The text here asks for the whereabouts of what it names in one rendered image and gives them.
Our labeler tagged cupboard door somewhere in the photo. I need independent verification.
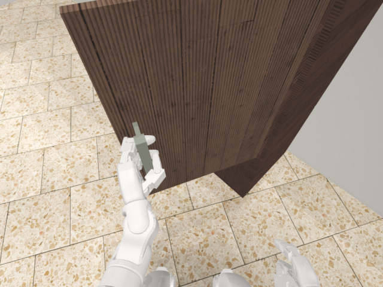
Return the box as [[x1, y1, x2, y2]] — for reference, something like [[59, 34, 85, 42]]
[[59, 0, 329, 195]]

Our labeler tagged robot right thigh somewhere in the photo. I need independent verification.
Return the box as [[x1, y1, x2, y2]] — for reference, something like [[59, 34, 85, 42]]
[[212, 273, 251, 287]]

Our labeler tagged left robot forearm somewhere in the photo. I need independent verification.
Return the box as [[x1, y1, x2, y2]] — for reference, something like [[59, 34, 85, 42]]
[[95, 199, 159, 287]]

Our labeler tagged right robot shin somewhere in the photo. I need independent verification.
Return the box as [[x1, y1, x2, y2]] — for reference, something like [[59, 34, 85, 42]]
[[220, 268, 233, 274]]

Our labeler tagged robot right hand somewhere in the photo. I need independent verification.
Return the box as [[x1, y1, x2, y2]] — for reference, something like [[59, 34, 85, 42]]
[[273, 239, 321, 287]]

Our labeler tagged handle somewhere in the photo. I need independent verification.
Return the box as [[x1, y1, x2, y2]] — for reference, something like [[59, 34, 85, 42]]
[[132, 122, 154, 174]]

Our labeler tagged robot left hand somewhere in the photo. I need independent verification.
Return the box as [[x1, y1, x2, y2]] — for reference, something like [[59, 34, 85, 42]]
[[117, 135, 166, 205]]

